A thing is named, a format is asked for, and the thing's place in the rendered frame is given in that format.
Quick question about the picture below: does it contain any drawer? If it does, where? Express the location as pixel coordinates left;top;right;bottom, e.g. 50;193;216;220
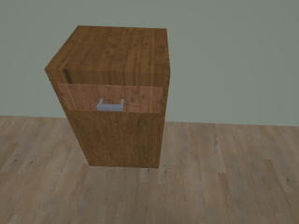
57;83;163;113

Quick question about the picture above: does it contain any cabinet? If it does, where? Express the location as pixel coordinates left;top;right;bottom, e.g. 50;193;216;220
44;25;171;169

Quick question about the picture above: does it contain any handle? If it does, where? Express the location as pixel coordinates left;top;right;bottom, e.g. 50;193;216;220
96;98;124;112

